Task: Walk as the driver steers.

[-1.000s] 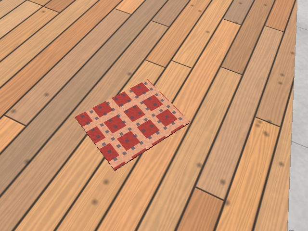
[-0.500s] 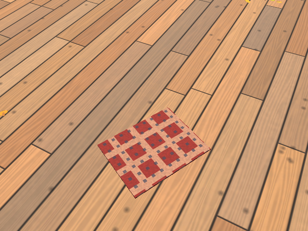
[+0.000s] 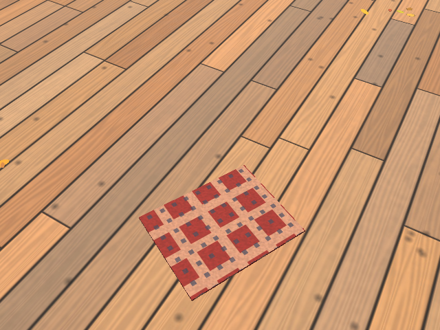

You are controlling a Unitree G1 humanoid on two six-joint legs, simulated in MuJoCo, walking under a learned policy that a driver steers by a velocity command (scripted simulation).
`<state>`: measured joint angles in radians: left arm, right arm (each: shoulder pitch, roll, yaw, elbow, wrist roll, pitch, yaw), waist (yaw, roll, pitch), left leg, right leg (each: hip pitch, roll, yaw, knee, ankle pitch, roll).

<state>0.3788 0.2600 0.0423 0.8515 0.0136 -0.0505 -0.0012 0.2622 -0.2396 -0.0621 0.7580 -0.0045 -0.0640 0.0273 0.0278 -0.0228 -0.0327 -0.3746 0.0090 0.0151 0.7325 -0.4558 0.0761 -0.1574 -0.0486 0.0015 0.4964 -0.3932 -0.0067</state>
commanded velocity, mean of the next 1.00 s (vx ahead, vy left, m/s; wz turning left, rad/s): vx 0.35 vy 0.00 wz -0.58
